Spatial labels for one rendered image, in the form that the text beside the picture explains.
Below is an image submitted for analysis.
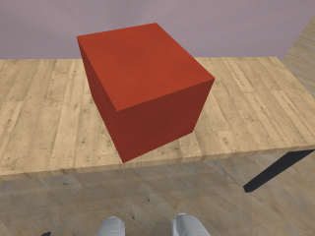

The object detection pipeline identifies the table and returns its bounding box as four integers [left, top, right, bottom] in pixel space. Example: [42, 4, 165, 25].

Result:
[0, 56, 315, 193]

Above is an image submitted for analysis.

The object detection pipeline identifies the robot right thigh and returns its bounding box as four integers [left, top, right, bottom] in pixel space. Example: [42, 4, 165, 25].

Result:
[171, 214, 211, 236]

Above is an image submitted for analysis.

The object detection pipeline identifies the carton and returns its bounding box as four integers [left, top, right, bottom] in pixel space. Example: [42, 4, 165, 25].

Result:
[77, 23, 215, 163]

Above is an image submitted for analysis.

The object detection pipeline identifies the robot thigh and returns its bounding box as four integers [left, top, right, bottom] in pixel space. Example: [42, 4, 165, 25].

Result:
[95, 217, 125, 236]
[171, 214, 211, 236]

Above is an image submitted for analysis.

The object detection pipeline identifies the robot left thigh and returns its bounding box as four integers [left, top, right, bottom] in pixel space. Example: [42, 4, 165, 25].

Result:
[95, 217, 125, 236]

